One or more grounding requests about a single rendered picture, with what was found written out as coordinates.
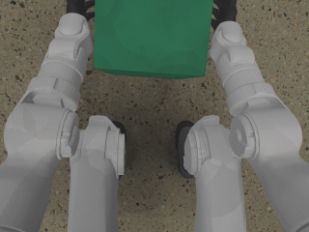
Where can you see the left robot forearm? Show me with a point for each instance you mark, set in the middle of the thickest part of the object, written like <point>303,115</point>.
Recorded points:
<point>63,67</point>

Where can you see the carton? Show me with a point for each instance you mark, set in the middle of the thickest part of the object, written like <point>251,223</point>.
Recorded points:
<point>152,38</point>

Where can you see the right robot forearm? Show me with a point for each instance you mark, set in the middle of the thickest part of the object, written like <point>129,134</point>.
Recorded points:
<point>239,73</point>

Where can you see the left robot thigh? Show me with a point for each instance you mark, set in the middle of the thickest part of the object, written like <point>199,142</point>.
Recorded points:
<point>93,200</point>

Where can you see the robot right upper arm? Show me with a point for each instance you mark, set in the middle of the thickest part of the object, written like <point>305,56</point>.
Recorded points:
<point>270,140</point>

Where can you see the robot left upper arm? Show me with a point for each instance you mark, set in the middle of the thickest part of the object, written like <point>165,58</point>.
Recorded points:
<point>38,137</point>

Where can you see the left robot hand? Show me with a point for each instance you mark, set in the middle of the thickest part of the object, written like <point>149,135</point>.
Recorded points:
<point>81,7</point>

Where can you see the right robot hand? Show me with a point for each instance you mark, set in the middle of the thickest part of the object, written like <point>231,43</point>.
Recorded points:
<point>227,12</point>

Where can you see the robot right foot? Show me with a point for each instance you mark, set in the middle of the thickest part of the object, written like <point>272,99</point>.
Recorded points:
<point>182,131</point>

